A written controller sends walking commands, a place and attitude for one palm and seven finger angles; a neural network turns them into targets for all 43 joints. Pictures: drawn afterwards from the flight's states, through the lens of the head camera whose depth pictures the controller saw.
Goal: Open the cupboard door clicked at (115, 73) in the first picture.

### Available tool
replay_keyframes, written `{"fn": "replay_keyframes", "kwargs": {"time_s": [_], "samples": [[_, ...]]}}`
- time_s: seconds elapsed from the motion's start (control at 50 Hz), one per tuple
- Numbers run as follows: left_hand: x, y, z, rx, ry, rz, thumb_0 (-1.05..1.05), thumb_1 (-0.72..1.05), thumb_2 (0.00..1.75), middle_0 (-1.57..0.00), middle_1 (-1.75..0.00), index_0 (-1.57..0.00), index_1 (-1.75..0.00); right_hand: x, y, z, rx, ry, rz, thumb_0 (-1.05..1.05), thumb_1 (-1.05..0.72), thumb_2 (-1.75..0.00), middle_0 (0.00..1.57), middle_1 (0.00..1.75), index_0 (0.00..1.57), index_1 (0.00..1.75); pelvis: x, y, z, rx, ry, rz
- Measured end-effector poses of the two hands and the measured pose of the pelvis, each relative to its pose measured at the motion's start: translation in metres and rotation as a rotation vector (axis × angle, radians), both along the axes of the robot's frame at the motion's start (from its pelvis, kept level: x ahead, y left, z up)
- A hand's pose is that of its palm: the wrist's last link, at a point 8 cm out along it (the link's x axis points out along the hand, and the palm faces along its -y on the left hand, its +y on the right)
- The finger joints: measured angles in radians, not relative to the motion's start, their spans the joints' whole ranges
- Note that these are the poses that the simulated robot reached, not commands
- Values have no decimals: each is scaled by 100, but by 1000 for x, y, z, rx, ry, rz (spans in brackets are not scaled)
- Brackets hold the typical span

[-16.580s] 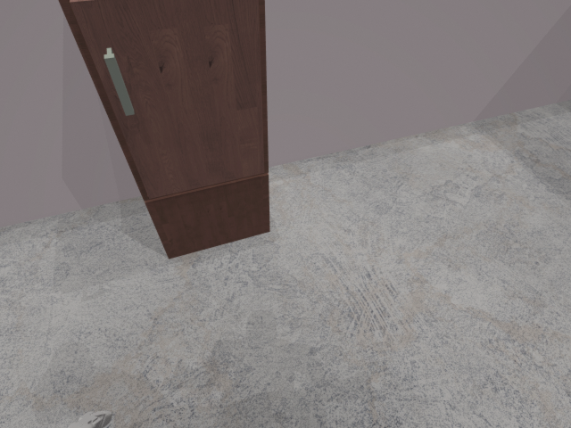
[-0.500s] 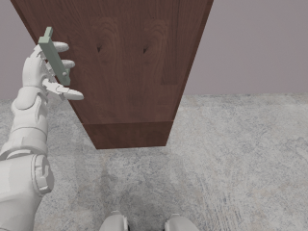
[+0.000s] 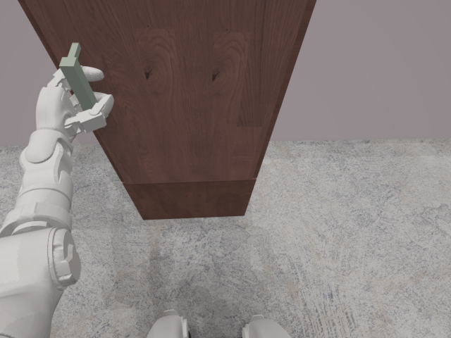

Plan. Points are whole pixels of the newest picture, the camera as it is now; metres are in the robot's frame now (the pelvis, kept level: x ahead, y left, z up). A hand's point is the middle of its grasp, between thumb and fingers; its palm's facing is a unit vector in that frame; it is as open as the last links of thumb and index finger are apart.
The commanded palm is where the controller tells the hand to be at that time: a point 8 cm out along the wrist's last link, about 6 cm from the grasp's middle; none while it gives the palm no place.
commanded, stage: close the thumb around the handle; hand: left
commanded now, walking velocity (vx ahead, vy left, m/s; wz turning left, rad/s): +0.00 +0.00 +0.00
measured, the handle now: (88, 88) +0.54 +0.22 +0.10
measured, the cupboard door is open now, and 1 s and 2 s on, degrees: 0 34 41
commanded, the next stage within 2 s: pull the door open along its arc in 0.16 s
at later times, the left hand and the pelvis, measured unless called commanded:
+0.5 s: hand (96, 118) +0.47 +0.20 +0.09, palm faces +0.00 -1.00 -0.01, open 5.7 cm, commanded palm +0.42 +0.25 +0.10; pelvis +0.00 +0.00 +0.00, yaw -1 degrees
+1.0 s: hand (143, 210) +0.30 +0.10 +0.10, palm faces +0.35 -0.94 +0.04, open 6.1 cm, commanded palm +0.23 +0.17 +0.10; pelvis +0.01 -0.01 +0.02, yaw +1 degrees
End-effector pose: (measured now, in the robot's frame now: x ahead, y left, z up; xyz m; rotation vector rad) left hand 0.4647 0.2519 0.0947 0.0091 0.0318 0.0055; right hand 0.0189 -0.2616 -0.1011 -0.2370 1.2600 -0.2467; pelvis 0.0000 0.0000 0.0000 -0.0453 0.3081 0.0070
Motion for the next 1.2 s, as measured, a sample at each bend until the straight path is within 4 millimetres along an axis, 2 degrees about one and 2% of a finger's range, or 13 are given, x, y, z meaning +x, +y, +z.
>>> {"fn": "replay_keyframes", "kwargs": {"time_s": [0.1,0.38,0.5,0.6,0.72,0.88,0.98,1.08,1.2], "samples": [[0,1,0,-1,-1,0,1,73,83,-37,-133,-38,-133,0,-1,0,-2,1,1,0,-90,-90,20,30,21,30,0,0,0,0,2,1],[-1,0,0,-2,-2,4,1,74,82,-36,-135,-37,-135,-4,-1,0,0,3,-14,0,-90,-90,20,30,21,30,0,-1,0,1,0,-6],[-16,-2,-1,-3,-14,-4,1,74,79,-36,-135,-36,-135,1,1,3,17,-24,-31,0,-90,-90,20,30,21,30,4,0,4,7,-16,-19],[-42,-6,-1,-7,-29,-19,1,73,76,-36,-135,-36,-135,21,4,8,38,-88,-29,1,-90,-90,20,30,21,30,9,0,10,13,-45,-27],[-90,-21,-3,-30,-49,-11,1,71,74,-36,-135,-35,-133,65,9,16,66,-223,22,1,-90,-90,20,30,21,30,13,1,15,20,-86,-25],[-160,-67,-2,-76,-54,257,2,69,75,-35,-135,-36,-129,143,30,31,124,-413,174,1,-90,-90,20,30,20,30,13,-3,18,35,-138,-7],[-198,-98,2,-51,-21,347,2,67,74,-34,-132,-37,-131,178,45,46,152,-494,239,1,-90,-90,20,30,20,30,14,-11,20,44,-178,6],[-227,-124,5,-37,17,352,3,65,72,-34,-131,-38,-133,194,48,57,168,-534,259,1,-90,-90,20,30,21,30,18,-22,24,52,-213,13],[-245,-145,6,-32,23,376,3,64,72,-35,-130,-39,-134,194,35,54,159,-525,272,1,-90,-90,20,30,21,30,19,-35,23,59,-233,30]]}}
